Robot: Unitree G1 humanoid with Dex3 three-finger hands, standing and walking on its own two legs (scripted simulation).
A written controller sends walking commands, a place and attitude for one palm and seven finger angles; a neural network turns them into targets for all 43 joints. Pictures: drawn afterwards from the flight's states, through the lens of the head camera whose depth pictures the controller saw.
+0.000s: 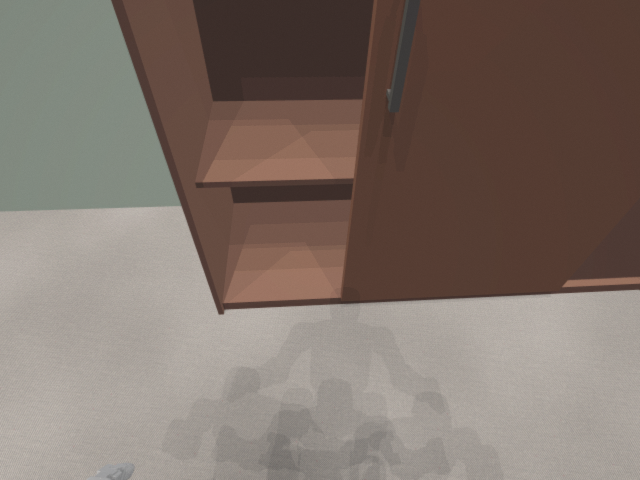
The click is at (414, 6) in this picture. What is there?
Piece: wardrobe's sliding door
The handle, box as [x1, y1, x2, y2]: [386, 0, 419, 111]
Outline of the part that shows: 419,0 406,0 392,84 391,88 387,89 386,92 389,101 389,111 398,111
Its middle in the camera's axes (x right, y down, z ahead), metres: +0.14 -0.36 +0.68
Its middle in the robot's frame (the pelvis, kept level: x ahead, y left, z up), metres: +0.78 -0.09 +0.20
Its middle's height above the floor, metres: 0.97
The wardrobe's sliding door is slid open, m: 0.42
